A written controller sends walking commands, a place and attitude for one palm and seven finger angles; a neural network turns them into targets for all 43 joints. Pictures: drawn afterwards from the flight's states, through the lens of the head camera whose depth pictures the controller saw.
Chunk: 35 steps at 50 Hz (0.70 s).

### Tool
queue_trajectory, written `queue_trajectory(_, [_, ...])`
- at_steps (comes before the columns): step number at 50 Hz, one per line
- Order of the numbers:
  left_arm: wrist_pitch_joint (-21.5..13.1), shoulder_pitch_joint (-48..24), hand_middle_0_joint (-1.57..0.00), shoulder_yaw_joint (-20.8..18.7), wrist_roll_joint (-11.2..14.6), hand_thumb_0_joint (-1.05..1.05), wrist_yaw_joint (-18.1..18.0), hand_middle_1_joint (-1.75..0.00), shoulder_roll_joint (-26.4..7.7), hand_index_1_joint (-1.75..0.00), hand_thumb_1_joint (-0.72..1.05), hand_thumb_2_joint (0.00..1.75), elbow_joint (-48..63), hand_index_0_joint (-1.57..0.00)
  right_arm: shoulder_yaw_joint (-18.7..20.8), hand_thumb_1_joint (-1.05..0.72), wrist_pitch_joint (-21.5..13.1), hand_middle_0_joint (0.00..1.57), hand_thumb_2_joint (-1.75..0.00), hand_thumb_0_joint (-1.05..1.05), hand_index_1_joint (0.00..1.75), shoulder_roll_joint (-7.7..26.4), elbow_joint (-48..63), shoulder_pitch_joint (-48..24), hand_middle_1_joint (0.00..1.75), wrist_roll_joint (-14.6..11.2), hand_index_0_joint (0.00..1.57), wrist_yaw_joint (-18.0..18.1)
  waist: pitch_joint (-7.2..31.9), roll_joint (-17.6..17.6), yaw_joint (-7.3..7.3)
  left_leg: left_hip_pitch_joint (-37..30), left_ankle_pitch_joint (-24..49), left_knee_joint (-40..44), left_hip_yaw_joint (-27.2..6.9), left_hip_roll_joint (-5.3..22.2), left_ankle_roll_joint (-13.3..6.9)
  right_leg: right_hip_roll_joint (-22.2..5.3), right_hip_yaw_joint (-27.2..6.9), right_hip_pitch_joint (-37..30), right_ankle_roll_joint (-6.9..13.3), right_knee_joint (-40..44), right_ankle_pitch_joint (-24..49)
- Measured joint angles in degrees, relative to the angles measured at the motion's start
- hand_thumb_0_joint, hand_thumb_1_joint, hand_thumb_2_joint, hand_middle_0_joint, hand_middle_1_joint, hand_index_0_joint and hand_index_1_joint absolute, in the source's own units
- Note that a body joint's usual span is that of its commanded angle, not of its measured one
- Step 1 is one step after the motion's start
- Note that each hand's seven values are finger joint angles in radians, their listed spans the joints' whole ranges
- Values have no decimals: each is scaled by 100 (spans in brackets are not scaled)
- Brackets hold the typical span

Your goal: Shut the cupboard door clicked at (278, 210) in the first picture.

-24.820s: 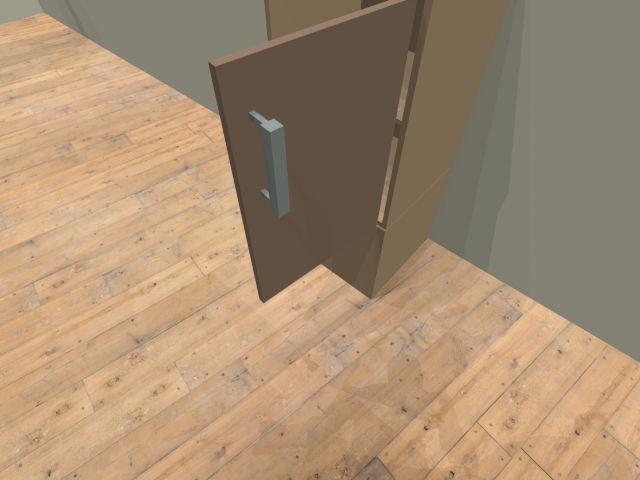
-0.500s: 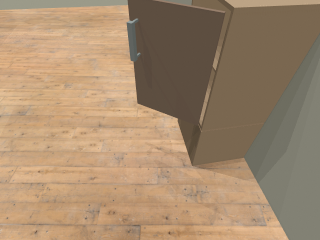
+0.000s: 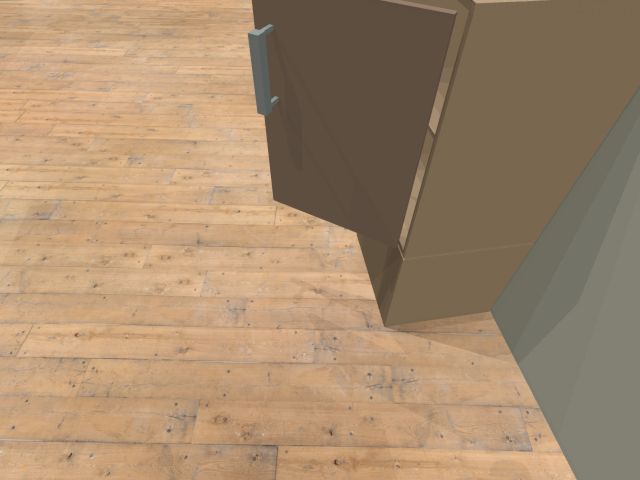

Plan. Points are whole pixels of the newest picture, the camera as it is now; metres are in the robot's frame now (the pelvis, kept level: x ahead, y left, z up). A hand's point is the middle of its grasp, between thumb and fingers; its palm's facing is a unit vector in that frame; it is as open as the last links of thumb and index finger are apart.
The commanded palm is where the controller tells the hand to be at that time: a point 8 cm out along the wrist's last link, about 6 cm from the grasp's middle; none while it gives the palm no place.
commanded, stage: look to check the result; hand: left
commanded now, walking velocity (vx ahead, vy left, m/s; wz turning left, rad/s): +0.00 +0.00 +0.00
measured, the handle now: (266, 71) +0.88 +0.17 +0.08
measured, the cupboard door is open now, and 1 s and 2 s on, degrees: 53 53 53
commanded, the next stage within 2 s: walk to a spot facing it in 0.20 s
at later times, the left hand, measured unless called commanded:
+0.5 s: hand out of the picture -0.02 +0.17 -0.18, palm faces +0.09 -0.98 -0.20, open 7.4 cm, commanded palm none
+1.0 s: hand out of the picture +0.02 +0.24 -0.16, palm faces +0.34 -0.90 -0.28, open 7.4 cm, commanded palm none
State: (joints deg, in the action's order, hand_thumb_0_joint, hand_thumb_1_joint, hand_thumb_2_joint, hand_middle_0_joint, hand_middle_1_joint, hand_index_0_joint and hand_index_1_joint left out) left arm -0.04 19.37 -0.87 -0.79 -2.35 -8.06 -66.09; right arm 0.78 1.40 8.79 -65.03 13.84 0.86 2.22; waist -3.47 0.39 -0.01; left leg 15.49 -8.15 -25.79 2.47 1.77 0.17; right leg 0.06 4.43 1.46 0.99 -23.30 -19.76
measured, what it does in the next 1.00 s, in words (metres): lifts its right foot, turning left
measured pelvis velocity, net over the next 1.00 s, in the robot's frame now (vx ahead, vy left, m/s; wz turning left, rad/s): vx -0.02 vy -0.01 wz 0.35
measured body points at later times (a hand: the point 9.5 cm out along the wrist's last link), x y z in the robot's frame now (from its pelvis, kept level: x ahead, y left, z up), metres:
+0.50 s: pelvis +0.00 +0.00 -0.01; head +0.02 +0.00 +0.44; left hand -0.02 +0.22 -0.17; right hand +0.01 -0.23 -0.17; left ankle +0.06 +0.12 -0.74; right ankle -0.08 -0.10 -0.74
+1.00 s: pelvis -0.02 -0.01 +0.00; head +0.02 +0.01 +0.45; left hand +0.01 +0.29 -0.13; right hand +0.12 -0.24 -0.14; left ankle +0.05 +0.11 -0.74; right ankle +0.01 -0.17 -0.70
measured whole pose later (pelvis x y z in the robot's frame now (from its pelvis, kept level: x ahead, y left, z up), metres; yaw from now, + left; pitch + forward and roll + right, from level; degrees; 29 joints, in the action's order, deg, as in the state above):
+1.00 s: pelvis -0.02 -0.01 +0.00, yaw +20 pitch +2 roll -3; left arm 2.5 7.0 -4.7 -1.6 -1.2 -14.4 -49.9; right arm 4.5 3.7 13.1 -53.9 10.9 2.3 0.2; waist -3.8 2.1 2.0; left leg 23.7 -2.5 -24.6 -8.3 -3.3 -1.6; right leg -0.1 -0.4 20.5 -2.4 -45.0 -24.7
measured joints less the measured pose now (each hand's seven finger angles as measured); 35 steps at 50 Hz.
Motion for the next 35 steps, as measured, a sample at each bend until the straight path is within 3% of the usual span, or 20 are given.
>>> queue_trajectory(18, [-23, -106, -20, 19, 2, 0, -1, -30, 28, -30, 90, 90, 75, -20, -24, -92, -6, 20, -90, 1, 30, 0, 5, -33, 30, 6, 20, 20, 46, -69, 7, -93, -73, -11, -2, 24, 32, 28, -4, -149, 21, 117, -3])
queue_trajectory(23, [40, -174, -20, -73, -5, 0, 3, -30, 5, -30, 90, 90, 211, -20, 12, -92, 54, 20, -90, 1, 30, -20, 95, 47, 30, 9, 20, -16, -33, -43, 65, 134, -171, -318, -140, -41, 14, -15, 147, 10, 17, -205, -182])
queue_trajectory(26, [79, -204, -20, -160, -35, 0, 1, -30, -35, -30, 90, 90, 360, -20, 65, -91, 140, 20, -90, 1, 30, -8, 167, 110, 30, 20, 20, -59, -109, -2, 85, 412, -384, -871, -195, -55, -23, -37, 325, 100, 12, -523, -384])
queue_trajectory(30, [121, -233, -20, -259, -96, 0, -8, -30, -164, -30, 90, 90, 541, -21, 152, -91, 257, 20, -90, 1, 30, 5, 304, 197, 30, 32, 20, -127, -207, -92, 139, 586, -1045, -1621, 72, -18, -38, -190, 643, 125, -68, -1049, -774])
queue_trajectory(32, [157, -306, -20, -304, -70, 0, 1, -30, -248, -30, 90, 90, 623, -21, 173, -91, 220, 20, -90, 1, 30, 23, 422, 186, 30, 62, 20, -149, -270, -234, 135, 613, -731, -1614, 145, -143, -219, -418, 715, 386, -143, -1694, -966])
queue_trajectory(35, [279, -560, -20, -326, -21, 0, 4, -30, -325, -30, 90, 90, 791, -20, 180, -91, 115, 20, -90, 1, 30, 88, 606, 43, 30, 85, 20, -121, -387, -229, 123, 680, -780, -1493, 100, -268, -419, -342, 177, 1295, -167, -3340, -1377])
